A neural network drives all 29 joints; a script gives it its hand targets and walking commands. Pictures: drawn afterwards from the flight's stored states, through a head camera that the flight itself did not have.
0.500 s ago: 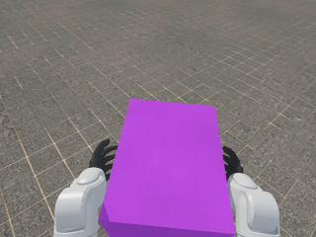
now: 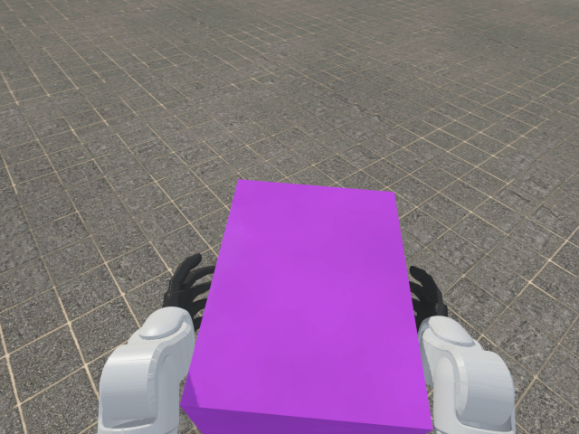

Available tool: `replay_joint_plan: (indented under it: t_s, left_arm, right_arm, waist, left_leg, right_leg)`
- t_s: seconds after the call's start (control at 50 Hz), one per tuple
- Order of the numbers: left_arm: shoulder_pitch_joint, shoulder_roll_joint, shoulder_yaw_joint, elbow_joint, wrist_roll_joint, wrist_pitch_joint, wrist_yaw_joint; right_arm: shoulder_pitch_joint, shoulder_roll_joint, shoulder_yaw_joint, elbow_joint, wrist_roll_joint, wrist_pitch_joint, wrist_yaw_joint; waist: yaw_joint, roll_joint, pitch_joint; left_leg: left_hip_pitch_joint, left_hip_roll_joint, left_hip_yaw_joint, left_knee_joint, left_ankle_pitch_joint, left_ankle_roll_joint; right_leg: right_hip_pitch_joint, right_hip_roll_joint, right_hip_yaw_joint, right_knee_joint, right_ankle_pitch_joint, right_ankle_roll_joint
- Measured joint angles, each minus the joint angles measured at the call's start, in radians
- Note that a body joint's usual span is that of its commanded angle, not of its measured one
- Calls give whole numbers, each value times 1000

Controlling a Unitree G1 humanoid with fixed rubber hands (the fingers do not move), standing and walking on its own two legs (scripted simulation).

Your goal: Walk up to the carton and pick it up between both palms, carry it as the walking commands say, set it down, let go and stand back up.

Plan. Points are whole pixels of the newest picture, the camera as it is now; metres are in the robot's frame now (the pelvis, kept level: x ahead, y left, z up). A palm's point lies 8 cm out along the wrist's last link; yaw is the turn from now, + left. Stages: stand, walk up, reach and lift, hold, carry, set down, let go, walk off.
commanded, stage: carry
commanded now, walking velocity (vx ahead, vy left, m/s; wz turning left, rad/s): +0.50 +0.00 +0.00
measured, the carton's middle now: (303, 330) +0.28 -0.01 +0.02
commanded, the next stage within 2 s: none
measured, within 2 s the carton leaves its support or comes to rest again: neither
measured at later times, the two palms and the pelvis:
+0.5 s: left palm (239, 159) +0.56 +0.10 +0.11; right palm (406, 173) +0.55 -0.20 +0.09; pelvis +0.30 -0.04 +0.02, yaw +0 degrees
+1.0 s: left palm (264, 91) +0.86 +0.07 +0.10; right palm (386, 103) +0.85 -0.23 +0.08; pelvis +0.59 -0.07 +0.00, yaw +0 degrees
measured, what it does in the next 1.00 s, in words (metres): walks ahead: right foot, then left foot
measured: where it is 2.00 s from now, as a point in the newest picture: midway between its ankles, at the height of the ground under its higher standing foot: (300, 276)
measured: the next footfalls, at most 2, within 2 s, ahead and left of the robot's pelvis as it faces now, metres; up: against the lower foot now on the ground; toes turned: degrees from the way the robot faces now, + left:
right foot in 0.26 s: +0.29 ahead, -0.14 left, +0.00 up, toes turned -10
left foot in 0.60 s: +0.44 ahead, +0.08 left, +0.00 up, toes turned +7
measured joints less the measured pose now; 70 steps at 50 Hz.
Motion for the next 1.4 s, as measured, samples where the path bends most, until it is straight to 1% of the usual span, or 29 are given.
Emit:
replay_joint_plan:
  t_s: [0.04, 0.08, 0.16, 0.24, 0.26, 0.28, 0.3, 0.34, 0.38, 0.46, 0.56, 0.6, 0.64, 0.68, 0.72, 0.78, 0.86, 0.9, 0.92, 0.96, 1.0, 1.02, 1.1, 1.22, 1.26, 1.3, 1.34, 1.36, 1.4]
  left_arm:
    - [0, 0, 0, -1, 0, 3, 0]
    - [0, 0, 0, -2, 0, 3, 0]
    - [1, 0, -1, -5, 0, -7, 0]
    - [1, 0, -3, -15, 0, -9, 0]
    - [-1, -1, -4, -16, -1, -9, 0]
    - [0, -1, -5, -15, -1, -12, 0]
    - [0, -1, -5, -15, -1, -14, 0]
    - [1, -1, -5, -15, -1, -8, 0]
    - [1, -1, -5, -16, -1, -2, 0]
    - [1, -1, -6, -16, -1, -6, 0]
    - [1, -1, -6, -16, -1, -4, 0]
    - [1, -1, -6, -19, -1, -3, 0]
    - [4, 0, -6, -19, -1, -4, 0]
    - [5, 0, -6, -19, -1, -1, 0]
    - [5, 0, -6, -20, -1, -1, 0]
    - [5, 0, -6, -22, -1, -10, 0]
    - [5, 0, -7, -30, -1, -14, 0]
    - [5, 0, -8, -33, -1, -14, 0]
    - [5, -1, -9, -33, -2, -17, 0]
    - [6, -1, -9, -32, -2, -19, 0]
    - [7, -1, -9, -33, -2, -10, 1]
    - [8, -1, -9, -33, -2, -7, 1]
    - [8, -1, -9, -33, -2, -10, 0]
    - [7, -1, -9, -33, -2, -7, 0]
    - [8, 0, -10, -37, -2, -6, 1]
    - [8, 0, -10, -36, -2, -4, 1]
    - [8, 1, -10, -37, -2, -3, 2]
    - [8, 1, -10, -38, -2, -3, 2]
    - [8, 0, -10, -38, -2, -8, 2]
  right_arm:
    - [0, 0, 0, 0, 0, 3, 0]
    - [1, 1, 0, -1, 0, 2, 0]
    - [1, 1, 0, -5, 0, -7, 1]
    - [1, 1, 1, -16, 0, -7, 2]
    - [2, 1, 0, -21, 0, -6, 2]
    - [1, 0, -1, -22, 0, -7, 2]
    - [1, 0, -1, -22, 0, -8, 2]
    - [1, 0, -1, -22, 0, -1, 2]
    - [1, 0, -1, -23, 0, 5, 2]
    - [1, -1, -1, -24, 0, 1, 1]
    - [0, -1, -1, -24, 0, 3, 1]
    - [-1, -1, -1, -27, 0, 4, 1]
    - [0, 0, 0, -24, 0, 2, 1]
    - [0, 0, 1, -25, 0, 7, 1]
    - [0, 1, 1, -25, 0, 6, 1]
    - [0, 1, 1, -26, 1, -4, 2]
    - [1, 1, 1, -34, 2, -7, 2]
    - [1, 1, 1, -39, 2, -6, 2]
    - [1, 0, 1, -41, 2, -8, 2]
    - [2, 0, 1, -40, 2, -9, 3]
    - [1, 0, 1, -41, 2, 1, 2]
    - [1, 0, 1, -41, 2, 4, 2]
    - [1, -1, 1, -42, 2, 2, 2]
    - [0, -1, 1, -43, 2, 5, 1]
    - [-2, -1, 1, -45, 2, 6, 1]
    - [0, 0, 2, -44, 2, 6, 1]
    - [0, 0, 2, -44, 2, 7, 1]
    - [0, 1, 2, -45, 2, 7, 1]
    - [0, 1, 2, -45, 2, 2, 1]
  waist:
    - [1, 20, -2]
    - [2, 33, -1]
    - [3, 40, 15]
    - [4, 41, 11]
    - [5, 38, 7]
    - [5, 44, 15]
    - [6, 52, 31]
    - [6, 43, 58]
    - [5, 38, 66]
    - [3, 33, 64]
    - [2, 18, 44]
    - [1, 19, 17]
    - [0, 0, 10]
    - [0, 13, 7]
    - [1, 29, 7]
    - [2, 39, 20]
    - [3, 44, 35]
    - [4, 39, 23]
    - [4, 40, 25]
    - [6, 45, 61]
    - [5, 35, 82]
    - [4, 33, 85]
    - [3, 32, 84]
    - [2, 19, 50]
    - [1, 21, 26]
    - [-1, 4, 17]
    - [0, 16, 17]
    - [1, 23, 20]
    - [2, 29, 34]
  left_leg:
    - [29, 15, 1, -10, -39, 8]
    - [74, 27, 3, -48, -55, 3]
    - [182, 45, 4, -120, -87, -15]
    - [273, 50, 6, -133, -158, -49]
    - [280, 49, 7, -95, -185, -53]
    - [274, 60, 6, -12, -213, -53]
    - [248, 69, -3, 107, -209, -53]
    - [167, 44, -34, 343, -211, -53]
    - [92, 33, -39, 442, -165, -54]
    - [-2, 30, -41, 390, -115, -53]
    - [-15, 16, -35, 113, -51, -53]
    - [-5, 3, -22, -32, 25, -52]
    - [7, -5, -7, -9, 3, -17]
    - [31, 5, -5, -11, -41, 1]
    - [71, 16, -3, -47, -59, 1]
    - [148, 28, -2, -111, -74, -7]
    - [253, 36, -1, -154, -125, -33]
    - [280, 36, 1, -121, -172, -48]
    - [274, 42, 0, -49, -202, -49]
    - [216, 47, -26, 193, -220, -49]
    - [133, 27, -42, 386, -200, -49]
    - [98, 24, -43, 420, -171, -49]
    - [1, 24, -45, 388, -104, -49]
    - [-20, 10, -38, 95, -23, -49]
    - [-1, 0, -24, -43, 47, -41]
    - [13, -6, -14, -23, 9, -3]
    - [35, 5, -15, -31, -27, 5]
    - [51, 12, -14, -47, -32, 5]
    - [93, 19, -13, -89, -29, 5]
  right_leg:
    - [-127, 11, 15, 235, -20, 1]
    - [-219, 11, 18, 280, -16, 1]
    - [-305, 11, 20, 83, 68, 1]
    - [-296, 11, 5, -196, 246, 1]
    - [-271, 11, -2, -260, 281, -3]
    - [-249, 12, -8, -258, 321, -25]
    - [-232, 14, -15, -224, 306, -42]
    - [-175, 11, -14, -220, 254, -54]
    - [-111, 10, -14, -265, 230, -52]
    - [2, 10, -14, -345, 201, -40]
    - [104, 10, -12, -362, 113, -15]
    - [103, 10, -13, -312, 59, -1]
    - [22, -13, -1, -79, 35, 6]
    - [-105, -2, 16, 189, -2, 7]
    - [-205, 4, 20, 280, -7, 7]
    - [-298, 4, 21, 193, 35, 7]
    - [-318, 4, 20, -92, 194, 7]
    - [-289, 4, 6, -244, 294, 4]
    - [-267, 5, 2, -264, 342, -16]
    - [-224, 7, -7, -214, 297, -49]
    - [-160, 4, -5, -237, 250, -54]
    - [-128, 4, -6, -262, 240, -52]
    - [-16, 4, -7, -345, 216, -39]
    - [100, 5, -8, -371, 119, -11]
    - [94, 5, -9, -307, 66, 2]
    - [4, -11, 3, -60, 19, 11]
    - [-116, 5, 14, 171, -28, 12]
    - [-165, 13, 15, 216, -40, 12]
    - [-239, 19, 17, 195, -18, 12]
